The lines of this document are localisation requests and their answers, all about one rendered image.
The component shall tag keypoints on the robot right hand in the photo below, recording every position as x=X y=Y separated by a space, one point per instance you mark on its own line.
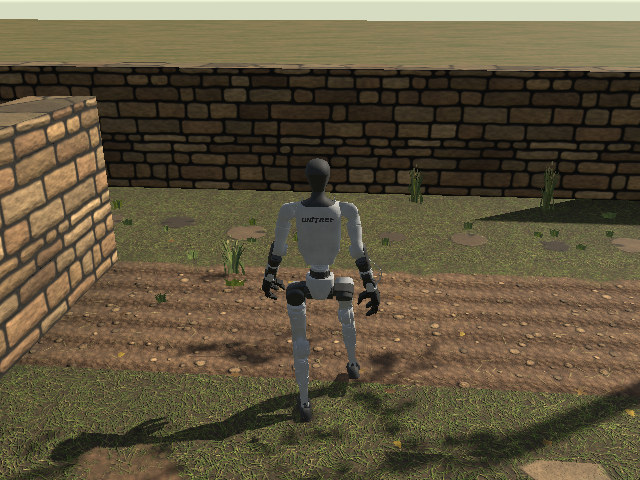
x=375 y=301

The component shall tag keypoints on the right robot forearm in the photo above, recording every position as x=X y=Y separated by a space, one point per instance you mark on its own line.
x=366 y=272

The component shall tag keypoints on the robot right foot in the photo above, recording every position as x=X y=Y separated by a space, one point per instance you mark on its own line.
x=353 y=371

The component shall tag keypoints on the robot left hand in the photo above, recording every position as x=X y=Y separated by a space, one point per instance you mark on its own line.
x=267 y=285

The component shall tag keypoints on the robot left upper arm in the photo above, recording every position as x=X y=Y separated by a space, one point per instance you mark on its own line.
x=287 y=212

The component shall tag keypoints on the left robot forearm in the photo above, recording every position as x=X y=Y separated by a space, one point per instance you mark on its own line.
x=272 y=265

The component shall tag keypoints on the left robot shin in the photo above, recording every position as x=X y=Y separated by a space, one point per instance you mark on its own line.
x=302 y=375

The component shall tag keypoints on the robot right upper arm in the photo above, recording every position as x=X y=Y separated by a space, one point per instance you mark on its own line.
x=350 y=211

